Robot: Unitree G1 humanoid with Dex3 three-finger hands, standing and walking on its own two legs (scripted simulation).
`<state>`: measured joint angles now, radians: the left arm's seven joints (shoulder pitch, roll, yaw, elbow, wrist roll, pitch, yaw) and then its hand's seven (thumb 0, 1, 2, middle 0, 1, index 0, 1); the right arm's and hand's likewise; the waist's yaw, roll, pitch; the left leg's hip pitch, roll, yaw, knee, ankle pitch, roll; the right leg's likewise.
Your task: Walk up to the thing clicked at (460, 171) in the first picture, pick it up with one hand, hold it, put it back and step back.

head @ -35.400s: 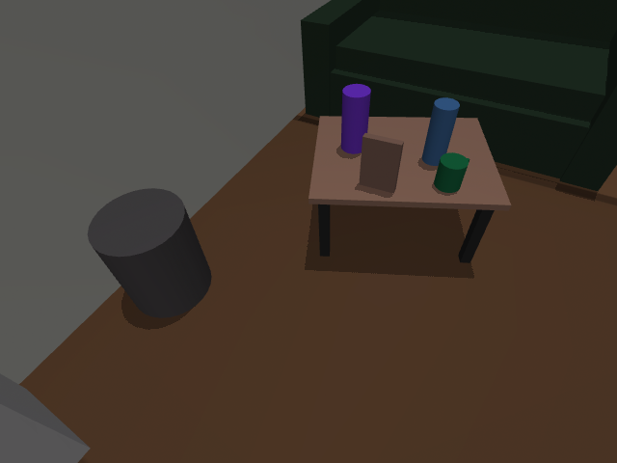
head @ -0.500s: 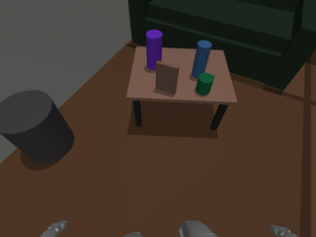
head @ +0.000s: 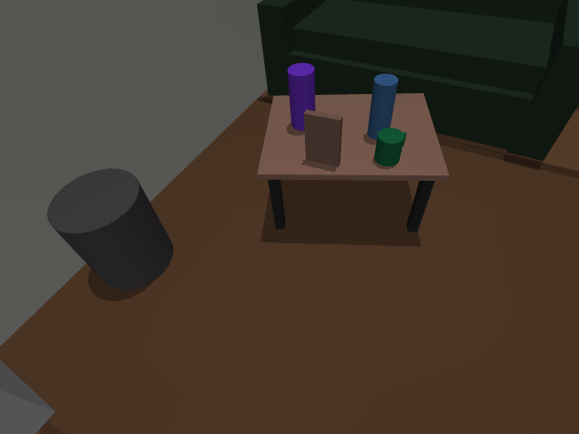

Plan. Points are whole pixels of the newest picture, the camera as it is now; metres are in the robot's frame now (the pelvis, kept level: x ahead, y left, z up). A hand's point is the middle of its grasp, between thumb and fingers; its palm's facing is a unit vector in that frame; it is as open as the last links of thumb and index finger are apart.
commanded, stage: step back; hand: right
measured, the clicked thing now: (392, 145) +1.09 -0.29 -0.35
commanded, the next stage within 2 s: stand in 0.82 s
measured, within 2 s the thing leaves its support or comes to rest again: neither
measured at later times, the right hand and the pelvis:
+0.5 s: hand out of the picture +0.11 -0.30 -0.16, palm faces -0.08 +0.93 -0.37, open 7.3 cm; pelvis +0.04 -0.03 +0.00, yaw +2 degrees
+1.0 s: hand (480, 404) +0.20 -0.24 -0.13, palm faces -0.07 +0.94 -0.35, open 7.3 cm; pelvis +0.07 +0.00 +0.02, yaw +2 degrees
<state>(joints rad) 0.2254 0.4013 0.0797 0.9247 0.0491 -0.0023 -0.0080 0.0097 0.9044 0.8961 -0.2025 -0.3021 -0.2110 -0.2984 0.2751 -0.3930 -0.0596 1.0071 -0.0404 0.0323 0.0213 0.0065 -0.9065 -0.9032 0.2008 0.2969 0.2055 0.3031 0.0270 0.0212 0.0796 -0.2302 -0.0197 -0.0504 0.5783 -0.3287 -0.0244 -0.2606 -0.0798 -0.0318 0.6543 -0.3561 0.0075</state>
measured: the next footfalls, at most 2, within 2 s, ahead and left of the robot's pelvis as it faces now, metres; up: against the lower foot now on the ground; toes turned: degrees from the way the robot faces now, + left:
right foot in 0.28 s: +0.12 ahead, -0.14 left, +0.00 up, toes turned -3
left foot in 0.58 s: +0.10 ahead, +0.11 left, +0.00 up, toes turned +1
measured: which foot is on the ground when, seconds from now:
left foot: down 0.00-0.30, up 0.32-0.56, down 0.58-1.00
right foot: down 0.00-0.02, up 0.04-0.26, down 0.28-1.00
